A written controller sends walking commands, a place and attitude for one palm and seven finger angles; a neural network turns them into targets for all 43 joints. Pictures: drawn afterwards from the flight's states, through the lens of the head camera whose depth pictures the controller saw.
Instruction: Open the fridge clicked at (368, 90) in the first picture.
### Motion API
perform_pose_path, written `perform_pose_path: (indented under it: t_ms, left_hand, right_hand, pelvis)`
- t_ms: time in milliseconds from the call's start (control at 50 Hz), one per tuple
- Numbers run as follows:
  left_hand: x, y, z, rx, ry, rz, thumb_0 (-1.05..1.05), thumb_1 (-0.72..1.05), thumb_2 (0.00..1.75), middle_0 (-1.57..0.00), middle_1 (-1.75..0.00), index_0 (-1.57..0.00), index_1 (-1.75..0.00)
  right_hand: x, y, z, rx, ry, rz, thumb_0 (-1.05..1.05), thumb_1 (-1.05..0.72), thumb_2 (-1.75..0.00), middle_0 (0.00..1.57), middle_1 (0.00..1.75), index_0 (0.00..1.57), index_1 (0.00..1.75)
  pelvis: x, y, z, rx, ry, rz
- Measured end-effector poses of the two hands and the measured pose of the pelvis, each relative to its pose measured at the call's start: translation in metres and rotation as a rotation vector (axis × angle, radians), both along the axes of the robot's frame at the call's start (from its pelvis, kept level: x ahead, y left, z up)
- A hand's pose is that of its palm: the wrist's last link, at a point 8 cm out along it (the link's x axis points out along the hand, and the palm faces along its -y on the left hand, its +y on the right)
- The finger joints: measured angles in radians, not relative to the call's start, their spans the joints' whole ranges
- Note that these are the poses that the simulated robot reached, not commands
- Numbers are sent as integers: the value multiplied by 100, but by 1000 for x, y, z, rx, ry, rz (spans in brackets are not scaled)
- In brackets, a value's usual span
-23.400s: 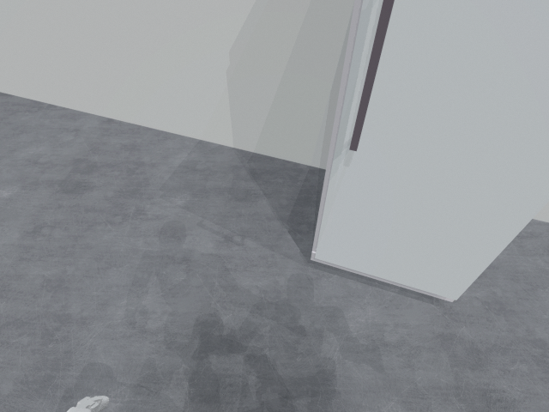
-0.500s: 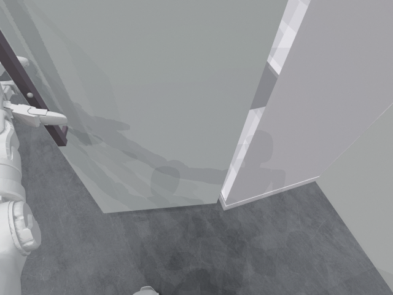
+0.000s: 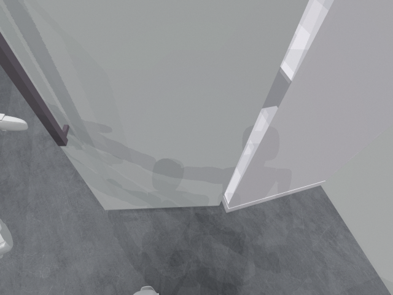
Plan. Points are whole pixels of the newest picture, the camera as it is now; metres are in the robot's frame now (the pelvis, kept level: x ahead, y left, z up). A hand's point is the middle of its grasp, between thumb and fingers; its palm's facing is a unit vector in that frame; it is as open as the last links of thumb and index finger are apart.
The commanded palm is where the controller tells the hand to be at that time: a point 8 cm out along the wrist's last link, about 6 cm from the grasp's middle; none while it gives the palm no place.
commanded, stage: slip the hand off the handle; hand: left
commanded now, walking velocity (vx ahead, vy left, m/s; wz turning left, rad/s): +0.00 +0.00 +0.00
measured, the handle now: (19, 65) +0.48 +0.33 +0.17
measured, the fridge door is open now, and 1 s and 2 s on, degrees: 77 77 77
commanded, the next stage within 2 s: draw the hand back to the body in 0.88 s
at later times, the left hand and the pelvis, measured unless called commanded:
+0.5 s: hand out of the picture +0.39 +0.39 +0.13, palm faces +0.41 -0.88 -0.23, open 14.7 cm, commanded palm +0.34 +0.42 +0.15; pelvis +0.01 +0.01 +0.00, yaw -1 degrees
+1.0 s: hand out of the picture +0.30 +0.39 +0.14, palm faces +0.44 -0.87 -0.23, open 14.7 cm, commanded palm +0.26 +0.42 +0.15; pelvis -0.01 -0.01 +0.00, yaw +2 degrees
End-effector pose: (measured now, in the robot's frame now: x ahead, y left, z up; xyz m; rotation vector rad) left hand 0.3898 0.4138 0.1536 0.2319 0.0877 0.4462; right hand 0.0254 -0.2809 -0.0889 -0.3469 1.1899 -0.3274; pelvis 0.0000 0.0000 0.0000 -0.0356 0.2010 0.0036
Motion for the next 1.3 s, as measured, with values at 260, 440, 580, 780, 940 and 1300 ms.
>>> perform_pose_path:
  t_ms: [260,440,580,780,940,1300]
  left_hand:
    - [-3,21,2,1,2,-10,-1,-55,20,-25,-115,-25,-115]
    - [-27,18,-6,-6,0,-23,-1,-55,20,-25,-115,-25,-115]
    - [-60,17,-7,-3,-21,5,-1,-55,20,-25,-115,-25,-115]
    - [-102,16,-4,-8,-11,24,-1,-55,20,-25,-115,-25,-115]
    - [-126,12,-3,-2,-21,16,-1,-55,20,-25,-115,-25,-115]
    - [-149,-6,11,-202,-130,-334,-1,-55,20,-25,-115,-25,-115]
  right_hand:
    - [7,9,-3,11,19,-11,1,-90,-90,21,30,20,30]
    - [25,19,-5,53,-52,-3,1,-90,-90,21,30,20,30]
    - [55,24,-1,61,-160,46,1,-90,-90,21,30,20,30]
    - [94,27,8,60,-302,144,1,-90,-90,21,30,20,30]
    - [99,26,12,65,-350,172,1,-90,-90,21,30,20,30]
    - [86,16,28,59,-479,156,1,-90,-90,21,30,20,30]
  pelvis:
    - [9,4,-1,-6,25,-2]
    - [11,7,0,-2,6,-12]
    - [8,6,1,0,-26,-5]
    - [-2,1,2,3,-70,25]
    - [-8,-5,3,5,-89,31]
    - [-15,-4,5,9,-135,20]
